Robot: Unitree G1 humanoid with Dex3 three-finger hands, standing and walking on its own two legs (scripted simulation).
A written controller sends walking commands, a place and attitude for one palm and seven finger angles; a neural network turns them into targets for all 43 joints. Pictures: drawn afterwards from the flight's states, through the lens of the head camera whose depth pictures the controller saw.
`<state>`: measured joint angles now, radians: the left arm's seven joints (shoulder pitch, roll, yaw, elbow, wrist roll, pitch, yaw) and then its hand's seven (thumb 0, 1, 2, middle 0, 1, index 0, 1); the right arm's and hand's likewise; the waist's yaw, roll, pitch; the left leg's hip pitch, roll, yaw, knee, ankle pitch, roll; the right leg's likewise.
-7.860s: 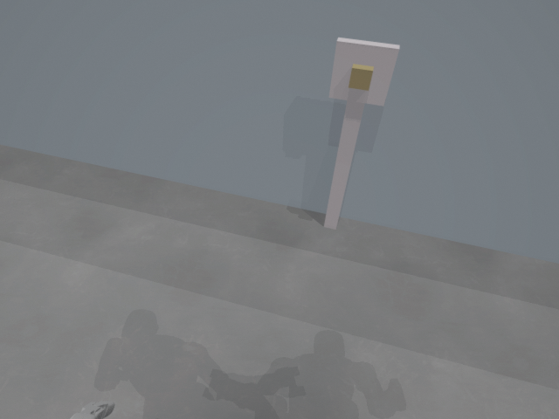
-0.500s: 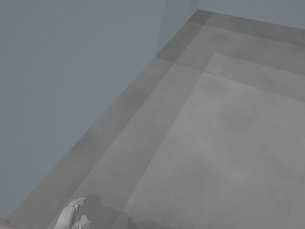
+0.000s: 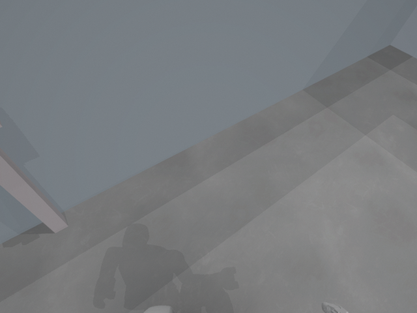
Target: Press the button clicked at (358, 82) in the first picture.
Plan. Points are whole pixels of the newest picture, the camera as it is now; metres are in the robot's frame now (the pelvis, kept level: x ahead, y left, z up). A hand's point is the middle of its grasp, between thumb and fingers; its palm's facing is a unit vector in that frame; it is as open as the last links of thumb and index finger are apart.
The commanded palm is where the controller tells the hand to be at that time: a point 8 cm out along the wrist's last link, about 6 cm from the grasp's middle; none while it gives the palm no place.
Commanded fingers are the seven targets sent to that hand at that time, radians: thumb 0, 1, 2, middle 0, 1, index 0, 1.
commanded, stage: turn to face it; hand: left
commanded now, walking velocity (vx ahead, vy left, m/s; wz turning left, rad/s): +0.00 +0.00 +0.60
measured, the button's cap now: out of the picture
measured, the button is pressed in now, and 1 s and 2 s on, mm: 0 0 0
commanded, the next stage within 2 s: take the last steps up to it in 1.10 s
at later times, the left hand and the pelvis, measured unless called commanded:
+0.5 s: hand out of the picture +0.08 +0.22 -0.13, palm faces +0.26 -0.93 -0.27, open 7.4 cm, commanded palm none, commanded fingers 0.00 0.90 0.90 -0.20 -0.30 -0.20 -0.30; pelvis -0.01 -0.02 +0.02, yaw +16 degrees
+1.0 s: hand out of the picture -0.11 +0.15 -0.15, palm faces +0.58 -0.78 -0.24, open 7.4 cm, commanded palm none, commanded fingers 0.00 0.90 0.90 -0.20 -0.30 -0.20 -0.30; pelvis -0.03 -0.03 +0.01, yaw +34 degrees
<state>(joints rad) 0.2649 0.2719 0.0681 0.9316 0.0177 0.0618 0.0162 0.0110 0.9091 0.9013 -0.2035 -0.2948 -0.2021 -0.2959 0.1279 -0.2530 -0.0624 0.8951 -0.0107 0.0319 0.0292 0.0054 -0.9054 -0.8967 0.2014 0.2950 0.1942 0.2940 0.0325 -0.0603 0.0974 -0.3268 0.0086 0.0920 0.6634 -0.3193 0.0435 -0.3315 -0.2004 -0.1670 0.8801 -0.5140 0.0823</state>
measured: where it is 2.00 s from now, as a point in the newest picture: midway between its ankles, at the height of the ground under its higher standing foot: outside the picture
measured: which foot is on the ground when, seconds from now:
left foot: down 0.00-0.56, up 0.58-1.00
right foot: up 0.00-0.54, down 0.56-1.00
